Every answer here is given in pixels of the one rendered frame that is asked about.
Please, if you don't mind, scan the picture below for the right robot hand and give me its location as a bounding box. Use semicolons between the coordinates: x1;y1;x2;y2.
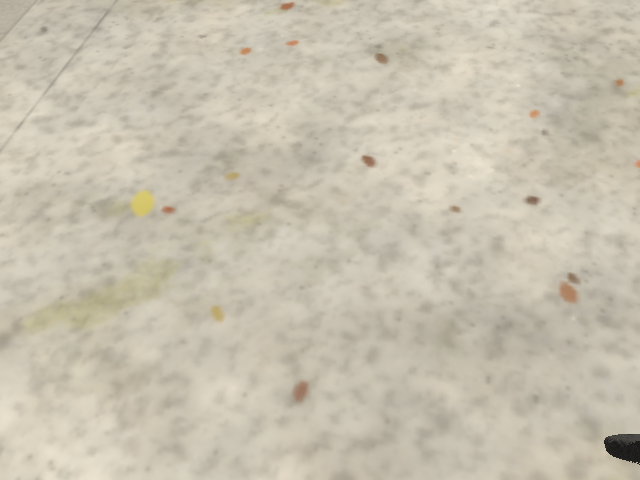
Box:
604;434;640;465

